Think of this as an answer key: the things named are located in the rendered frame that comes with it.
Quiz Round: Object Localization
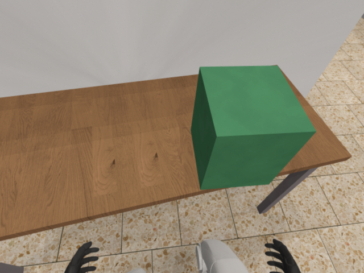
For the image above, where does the left robot hand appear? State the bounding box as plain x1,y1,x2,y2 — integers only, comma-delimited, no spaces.
64,241,100,273

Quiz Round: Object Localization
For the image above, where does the right robot hand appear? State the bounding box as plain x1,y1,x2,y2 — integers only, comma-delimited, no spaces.
265,239,301,273

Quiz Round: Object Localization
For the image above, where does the table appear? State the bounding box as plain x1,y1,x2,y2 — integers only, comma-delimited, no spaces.
0,68,352,273

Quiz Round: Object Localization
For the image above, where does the carton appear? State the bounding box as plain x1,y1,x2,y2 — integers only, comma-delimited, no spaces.
191,65,316,190

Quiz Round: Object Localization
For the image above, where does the robot right thigh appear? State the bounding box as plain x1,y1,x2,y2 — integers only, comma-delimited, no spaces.
196,239,249,273

